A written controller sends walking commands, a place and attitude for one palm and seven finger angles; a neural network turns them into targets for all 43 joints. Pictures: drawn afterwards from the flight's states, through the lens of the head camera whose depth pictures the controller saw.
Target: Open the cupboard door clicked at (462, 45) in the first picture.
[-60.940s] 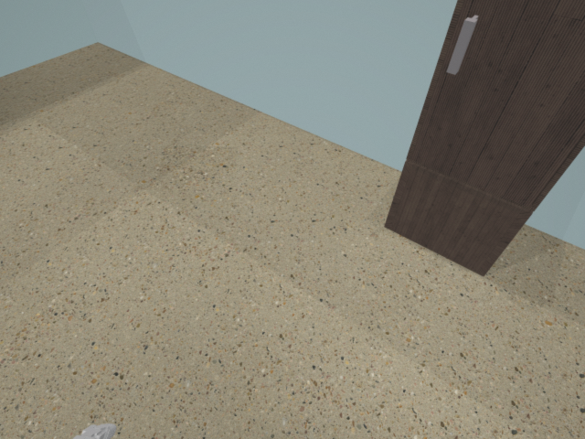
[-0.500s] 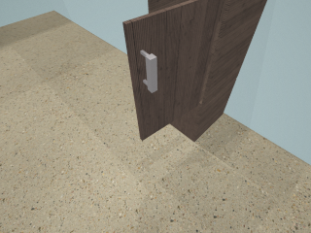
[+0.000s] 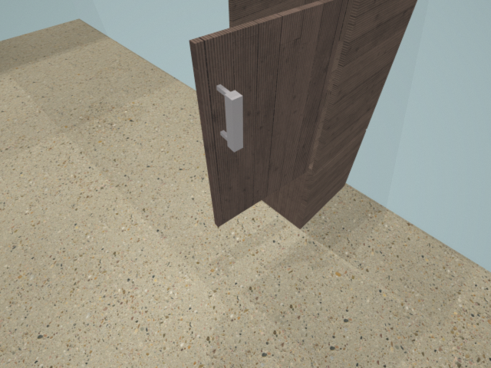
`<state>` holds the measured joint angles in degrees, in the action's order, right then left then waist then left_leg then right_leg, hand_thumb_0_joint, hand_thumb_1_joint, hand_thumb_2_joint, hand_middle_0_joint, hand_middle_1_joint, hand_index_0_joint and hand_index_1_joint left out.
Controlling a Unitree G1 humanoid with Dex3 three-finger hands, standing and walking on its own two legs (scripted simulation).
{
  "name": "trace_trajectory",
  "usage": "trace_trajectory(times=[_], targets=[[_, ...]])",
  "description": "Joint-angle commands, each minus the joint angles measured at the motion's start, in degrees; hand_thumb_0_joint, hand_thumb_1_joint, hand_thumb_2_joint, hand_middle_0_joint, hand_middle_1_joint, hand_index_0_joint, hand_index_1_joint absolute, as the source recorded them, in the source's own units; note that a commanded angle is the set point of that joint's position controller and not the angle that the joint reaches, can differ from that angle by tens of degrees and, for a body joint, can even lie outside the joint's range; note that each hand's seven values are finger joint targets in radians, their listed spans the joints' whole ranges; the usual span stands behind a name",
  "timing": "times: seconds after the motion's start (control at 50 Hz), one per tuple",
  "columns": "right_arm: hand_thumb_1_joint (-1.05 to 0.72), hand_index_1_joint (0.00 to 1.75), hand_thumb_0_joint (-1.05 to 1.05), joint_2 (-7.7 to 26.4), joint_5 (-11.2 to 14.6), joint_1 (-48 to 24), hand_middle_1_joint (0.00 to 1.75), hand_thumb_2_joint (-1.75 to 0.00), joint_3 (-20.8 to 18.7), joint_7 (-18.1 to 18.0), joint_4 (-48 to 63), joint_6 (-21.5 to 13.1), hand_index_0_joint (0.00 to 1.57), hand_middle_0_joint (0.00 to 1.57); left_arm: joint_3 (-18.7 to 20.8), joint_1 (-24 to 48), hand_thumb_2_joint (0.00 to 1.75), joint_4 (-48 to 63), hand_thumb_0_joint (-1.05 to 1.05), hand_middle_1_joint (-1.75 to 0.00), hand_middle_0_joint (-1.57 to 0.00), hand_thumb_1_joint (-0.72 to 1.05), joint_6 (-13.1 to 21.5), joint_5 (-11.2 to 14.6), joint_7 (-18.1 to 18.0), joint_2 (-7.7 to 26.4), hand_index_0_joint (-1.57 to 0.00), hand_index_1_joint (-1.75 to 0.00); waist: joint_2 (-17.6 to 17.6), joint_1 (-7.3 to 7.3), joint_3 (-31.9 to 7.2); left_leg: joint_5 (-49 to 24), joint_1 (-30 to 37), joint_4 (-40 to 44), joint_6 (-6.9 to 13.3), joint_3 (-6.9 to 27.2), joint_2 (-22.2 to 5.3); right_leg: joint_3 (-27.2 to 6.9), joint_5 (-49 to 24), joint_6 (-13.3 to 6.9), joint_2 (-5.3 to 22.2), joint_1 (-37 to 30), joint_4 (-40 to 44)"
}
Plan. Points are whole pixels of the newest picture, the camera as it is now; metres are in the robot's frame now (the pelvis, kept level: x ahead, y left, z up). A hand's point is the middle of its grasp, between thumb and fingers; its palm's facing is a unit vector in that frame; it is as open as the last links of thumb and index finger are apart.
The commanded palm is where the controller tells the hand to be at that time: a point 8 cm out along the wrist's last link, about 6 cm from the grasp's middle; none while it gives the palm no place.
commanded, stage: look to check the result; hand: left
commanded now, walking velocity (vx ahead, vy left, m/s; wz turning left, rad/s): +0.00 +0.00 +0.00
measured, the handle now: (228, 118) +0.58 +0.07 +0.08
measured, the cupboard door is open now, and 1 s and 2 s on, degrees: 82 82 82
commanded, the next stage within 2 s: stand and wait in 0.48 s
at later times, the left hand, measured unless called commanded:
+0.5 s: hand out of the picture +0.06 +0.21 -0.16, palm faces +0.00 -0.96 -0.27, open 7.4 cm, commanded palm none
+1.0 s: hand out of the picture +0.10 +0.23 -0.16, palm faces -0.02 -0.95 -0.32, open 7.4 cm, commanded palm none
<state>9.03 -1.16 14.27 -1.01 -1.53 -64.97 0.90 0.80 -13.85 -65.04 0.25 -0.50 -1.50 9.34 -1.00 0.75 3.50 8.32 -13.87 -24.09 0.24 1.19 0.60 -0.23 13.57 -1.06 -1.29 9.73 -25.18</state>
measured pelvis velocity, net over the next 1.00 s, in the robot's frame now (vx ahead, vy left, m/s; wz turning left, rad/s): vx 0.03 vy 0.00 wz -0.01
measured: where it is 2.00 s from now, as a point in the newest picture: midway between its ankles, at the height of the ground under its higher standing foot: outside the picture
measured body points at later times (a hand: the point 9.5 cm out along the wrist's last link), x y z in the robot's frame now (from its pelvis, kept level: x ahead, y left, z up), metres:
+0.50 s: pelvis +0.02 +0.00 +0.00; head +0.04 +0.00 +0.45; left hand +0.06 +0.26 -0.14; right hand +0.07 -0.25 -0.15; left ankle +0.05 +0.12 -0.74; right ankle +0.00 -0.11 -0.74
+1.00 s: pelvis +0.03 +0.00 +0.01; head +0.05 -0.01 +0.46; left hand +0.10 +0.28 -0.13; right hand +0.10 -0.28 -0.14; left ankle +0.05 +0.12 -0.74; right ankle +0.00 -0.11 -0.74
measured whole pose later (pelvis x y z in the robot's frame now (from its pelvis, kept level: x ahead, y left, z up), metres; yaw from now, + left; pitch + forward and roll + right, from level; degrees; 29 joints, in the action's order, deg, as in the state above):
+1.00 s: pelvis +0.03 +0.00 +0.01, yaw +0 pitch -2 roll +0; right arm 17.0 -0.9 5.8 -0.6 -0.8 -65.1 0.1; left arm 0.7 -7.3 -65.1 1.2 -0.5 -0.6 16.8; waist -0.6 0.2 3.8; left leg 8.4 -8.3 -18.3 0.2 0.8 0.7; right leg -0.8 12.9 -1.0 -1.1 3.9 -18.3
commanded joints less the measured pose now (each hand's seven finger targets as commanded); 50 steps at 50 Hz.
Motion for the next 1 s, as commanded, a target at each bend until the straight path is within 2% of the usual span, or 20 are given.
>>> trace_trajectory(times=[0.0, 0.06, 0.12, 0.2, 0.26, 0.5, 0.56, 0.64, 0.86, 0.98], targets=[[-0.90, 0.30, 0.00, 6.6, -0.1, 1.6, 0.30, -0.90, -0.8, -0.4, 1.5, -0.9, 0.20, 0.20, 1.4, -2.0, 0.90, 1.6, 0.00, -0.30, -0.20, 0.90, 0.7, 0.1, -0.4, 7.5, -0.20, -0.30, -0.2, -0.16, 0.0, 0.1, 3.3, 4.4, 1.4, 4.6, -5.1, -5.3, 1.5, -2.0, 6.4, 3.9, 7.7], [-0.90, 0.30, 0.00, 7.4, 0.0, 1.0, 0.30, -0.90, -0.9, -0.3, 1.5, -1.0, 0.20, 0.20, 1.4, -1.4, 0.90, 1.6, 0.00, -0.30, -0.20, 0.90, 0.8, 0.1, -0.3, 8.5, -0.20, -0.30, 1.3, -0.17, -0.5, -1.1, 3.5, 4.4, 1.4, 4.7, -5.3, -4.9, 0.2, -1.9, 6.6, 2.8, 7.7], [-0.90, 0.30, 0.00, 8.2, 0.0, 0.4, 0.30, -0.90, -0.9, -0.3, 1.4, -1.1, 0.20, 0.20, 1.4, -0.8, 0.90, 1.5, 0.00, -0.30, -0.20, 0.90, 0.7, 0.1, -0.3, 8.9, -0.20, -0.30, 0.1, -0.20, -0.8, -1.3, 4.1, 5.0, 1.5, 5.0, -5.5, -5.0, -0.3, -1.9, 6.5, 2.3, 7.6], [-0.90, 0.30, 0.00, 9.4, 0.0, -1.1, 0.30, -0.90, -1.0, -0.3, 1.4, -1.1, 0.20, 0.20, 1.5, 0.1, 0.90, 1.5, 0.00, -0.30, -0.20, 0.90, 0.9, 0.1, -0.3, 10.0, -0.20, -0.30, 1.1, -0.24, -1.1, -2.4, 4.8, 5.0, 1.5, 5.0, -5.7, -5.0, -1.4, -1.8, 6.7, 1.7, 8.0], [-0.90, 0.30, 0.00, 10.5, 0.0, -2.2, 0.30, -0.90, -1.2, -0.2, 1.6, -1.3, 0.20, 0.20, 1.6, 0.9, 0.90, 1.7, 0.00, -0.30, -0.20, 0.90, 1.0, 0.1, -0.2, 11.0, -0.20, -0.30, 0.2, -0.28, -1.9, -2.8, 5.4, 5.4, 1.6, 5.3, -5.9, -4.9, -2.1, -1.8, 6.8, 1.1, 8.0], [-0.90, 0.30, 0.00, 14.4, 0.1, -6.3, 0.30, -0.90, -1.4, -0.1, 2.3, -1.7, 0.20, 0.20, 1.9, 4.2, 0.90, 2.3, 0.00, -0.30, -0.20, 0.90, 1.4, 0.0, 0.1, 14.2, -0.20, -0.30, 0.7, -0.27, -3.4, -5.8, 7.5, 6.4, 1.5, 5.5, -6.4, -5.1, -5.9, -1.6, 7.3, -1.0, 9.0], [-0.90, 0.30, 0.00, 15.2, 0.1, -7.5, 0.30, -0.90, -1.4, 0.0, 2.4, -1.7, 0.20, 0.20, 1.9, 4.9, 0.90, 2.3, 0.00, -0.30, -0.20, 0.90, 1.5, 0.0, 0.2, 15.1, -0.20, -0.30, 1.1, -0.34, -2.7, -6.3, 7.8, 6.5, 1.5, 5.4, -6.5, -5.1, -6.7, -1.6, 7.5, -0.7, 9.4], [-0.90, 0.30, 0.00, 16.5, 0.1, -8.4, 0.30, -0.90, -1.4, 0.1, 2.8, -1.8, 0.20, 0.20, 2.1, 5.5, 0.90, 2.6, 0.00, -0.30, -0.20, 0.90, 1.7, 0.0, 0.3, 16.0, -0.20, -0.30, 1.0, -0.46, -4.2, -7.2, 8.7, 6.5, 1.5, 5.4, -6.6, -5.2, -7.7, -1.6, 7.5, -1.7, 9.6], [-0.90, 0.30, 0.00, 17.8, 0.2, -9.2, 0.30, -0.90, -1.3, 0.1, 2.7, -1.9, 0.20, 0.20, 1.9, 6.8, 0.90, 2.7, 0.00, -0.30, -0.20, 0.90, 1.8, 0.0, 0.2, 17.7, -0.20, -0.30, 1.2, -0.28, -5.1, -9.7, 10.1, 6.8, 1.3, 5.0, -6.9, -5.3, -11.5, -1.5, 8.0, -3.3, 10.0], [-0.90, 0.30, 0.00, 17.8, 0.2, -9.5, 0.30, -0.90, -1.2, 0.2, 2.6, -1.9, 0.20, 0.20, 1.8, 6.8, 0.90, 2.5, 0.00, -0.30, -0.20, 0.90, 1.7, 0.1, 0.3, 17.7, -0.20, -0.30, 1.0, -0.41, -4.5, -9.2, 10.1, 7.3, 1.2, 5.0, -7.0, -5.3, -10.5, -1.4, 8.0, -3.2, 10.5]])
